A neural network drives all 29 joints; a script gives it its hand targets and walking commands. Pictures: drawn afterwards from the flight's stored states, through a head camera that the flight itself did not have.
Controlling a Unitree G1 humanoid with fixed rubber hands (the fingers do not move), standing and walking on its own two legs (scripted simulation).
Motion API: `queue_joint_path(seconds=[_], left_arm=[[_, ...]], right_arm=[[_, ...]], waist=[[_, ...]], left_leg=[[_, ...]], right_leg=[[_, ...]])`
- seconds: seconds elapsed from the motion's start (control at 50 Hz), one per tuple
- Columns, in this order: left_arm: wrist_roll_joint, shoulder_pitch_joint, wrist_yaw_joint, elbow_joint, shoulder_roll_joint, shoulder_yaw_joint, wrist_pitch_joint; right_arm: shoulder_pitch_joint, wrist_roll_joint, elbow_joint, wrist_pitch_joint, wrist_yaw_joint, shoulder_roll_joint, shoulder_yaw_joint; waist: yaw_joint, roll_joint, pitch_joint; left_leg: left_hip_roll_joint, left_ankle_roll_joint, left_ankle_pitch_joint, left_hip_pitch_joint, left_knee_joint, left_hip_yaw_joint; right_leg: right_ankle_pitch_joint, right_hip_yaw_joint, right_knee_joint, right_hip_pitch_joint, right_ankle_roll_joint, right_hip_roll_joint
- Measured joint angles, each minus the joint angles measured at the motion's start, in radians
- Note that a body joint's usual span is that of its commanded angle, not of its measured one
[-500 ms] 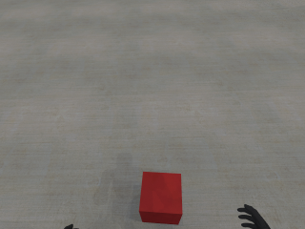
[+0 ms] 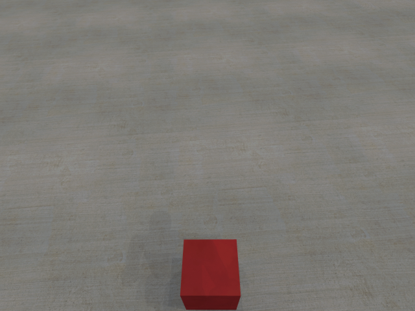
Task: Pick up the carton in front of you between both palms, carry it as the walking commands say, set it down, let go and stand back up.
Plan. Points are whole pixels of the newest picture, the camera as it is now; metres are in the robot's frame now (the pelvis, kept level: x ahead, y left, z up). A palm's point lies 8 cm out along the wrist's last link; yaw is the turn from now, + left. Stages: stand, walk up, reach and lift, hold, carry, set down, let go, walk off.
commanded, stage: stand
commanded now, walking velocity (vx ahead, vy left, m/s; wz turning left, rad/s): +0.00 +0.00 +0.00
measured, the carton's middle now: (210, 275) +0.36 +0.00 -0.63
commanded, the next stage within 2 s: none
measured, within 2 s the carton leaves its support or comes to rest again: neither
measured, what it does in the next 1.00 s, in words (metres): stands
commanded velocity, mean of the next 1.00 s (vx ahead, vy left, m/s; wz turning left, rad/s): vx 0.00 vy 0.00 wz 0.00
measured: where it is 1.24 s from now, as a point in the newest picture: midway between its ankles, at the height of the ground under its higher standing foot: outside the picture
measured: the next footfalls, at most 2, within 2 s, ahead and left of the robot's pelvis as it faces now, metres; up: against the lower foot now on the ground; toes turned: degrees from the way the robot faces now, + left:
none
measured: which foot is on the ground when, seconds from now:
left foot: down 0.00-1.00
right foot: down 0.00-1.00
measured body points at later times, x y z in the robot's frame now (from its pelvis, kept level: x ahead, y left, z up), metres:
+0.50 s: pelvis -0.02 +0.00 +0.01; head -0.01 -0.01 +0.46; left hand +0.01 +0.25 -0.13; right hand -0.04 -0.25 -0.14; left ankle -0.10 +0.11 -0.72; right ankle -0.03 -0.10 -0.72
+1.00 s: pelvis -0.03 +0.01 +0.01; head -0.03 +0.01 +0.46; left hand -0.05 +0.24 -0.14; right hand -0.10 -0.21 -0.15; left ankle -0.10 +0.11 -0.72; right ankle -0.03 -0.10 -0.72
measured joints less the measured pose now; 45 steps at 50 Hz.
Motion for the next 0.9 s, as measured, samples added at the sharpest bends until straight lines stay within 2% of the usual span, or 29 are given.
queue_joint_path(seconds=[0.9], left_arm=[[-0.008,0.021,0.011,0.286,-0.084,-0.026,0.025]], right_arm=[[0.034,-0.004,0.326,0.01,0.004,0.089,0.019]], waist=[[0.007,0.002,0.083]], left_leg=[[-0.012,0.019,0.085,0.1,-0.11,0.032]], right_leg=[[0.095,0.031,-0.109,0.09,0.024,-0.016]])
